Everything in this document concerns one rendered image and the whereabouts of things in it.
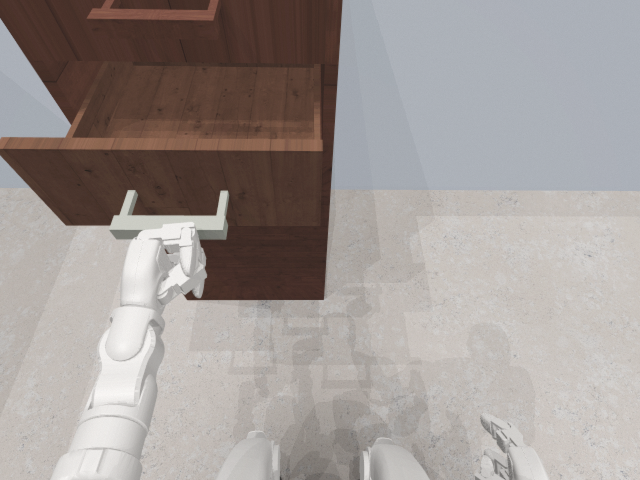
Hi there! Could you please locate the left robot hand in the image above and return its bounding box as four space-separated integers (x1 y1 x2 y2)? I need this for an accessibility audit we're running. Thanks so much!
120 222 207 315

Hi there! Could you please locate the right robot hand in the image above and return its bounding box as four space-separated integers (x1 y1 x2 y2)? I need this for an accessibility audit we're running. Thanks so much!
475 413 550 480

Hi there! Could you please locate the left robot forearm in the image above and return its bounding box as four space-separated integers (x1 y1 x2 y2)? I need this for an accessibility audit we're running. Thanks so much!
50 305 165 480

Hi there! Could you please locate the cabinet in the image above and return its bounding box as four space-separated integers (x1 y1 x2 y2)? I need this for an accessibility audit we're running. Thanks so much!
0 0 343 300

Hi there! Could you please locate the robot right thigh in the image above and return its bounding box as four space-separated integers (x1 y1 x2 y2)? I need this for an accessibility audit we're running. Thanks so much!
360 444 430 480

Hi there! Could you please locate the right robot shin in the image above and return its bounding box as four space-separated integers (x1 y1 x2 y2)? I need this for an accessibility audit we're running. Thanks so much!
373 438 393 446

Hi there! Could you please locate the drawer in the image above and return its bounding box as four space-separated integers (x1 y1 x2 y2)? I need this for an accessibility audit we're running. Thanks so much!
0 61 323 226

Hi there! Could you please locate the handle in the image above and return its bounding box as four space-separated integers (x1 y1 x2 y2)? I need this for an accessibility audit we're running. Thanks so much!
86 8 220 40
109 190 229 240

